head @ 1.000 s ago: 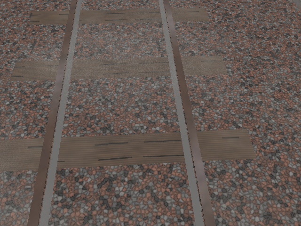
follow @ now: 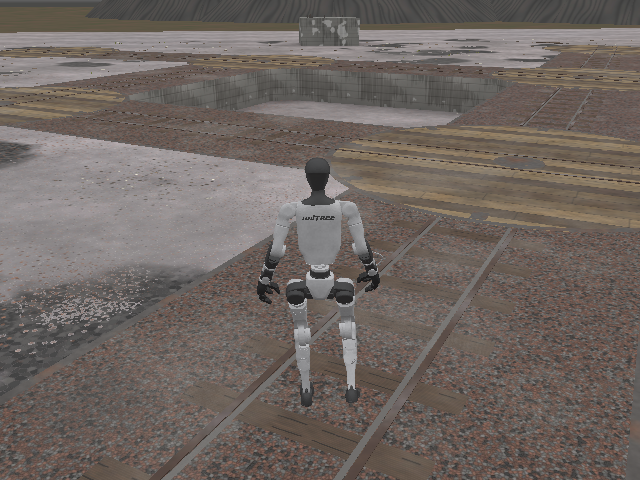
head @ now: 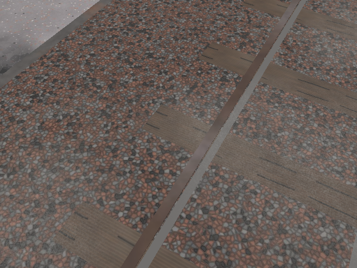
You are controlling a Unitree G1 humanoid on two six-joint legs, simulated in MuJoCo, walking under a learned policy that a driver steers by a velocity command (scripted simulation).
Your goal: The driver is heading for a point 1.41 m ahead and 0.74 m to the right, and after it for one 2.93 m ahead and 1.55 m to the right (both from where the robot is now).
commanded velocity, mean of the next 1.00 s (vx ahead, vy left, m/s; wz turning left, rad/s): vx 0.50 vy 0.00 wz -0.45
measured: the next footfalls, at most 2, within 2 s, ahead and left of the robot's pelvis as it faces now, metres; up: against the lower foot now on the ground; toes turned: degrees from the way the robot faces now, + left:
right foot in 0.40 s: +0.39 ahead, -0.16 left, +0.00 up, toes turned -14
left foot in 0.86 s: +0.71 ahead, -0.05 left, +0.00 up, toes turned -32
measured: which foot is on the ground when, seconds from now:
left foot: down 0.00-0.42, up 0.44-0.84, down 0.86-1.00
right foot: up 0.00-0.38, down 0.40-0.86, up 0.88-1.00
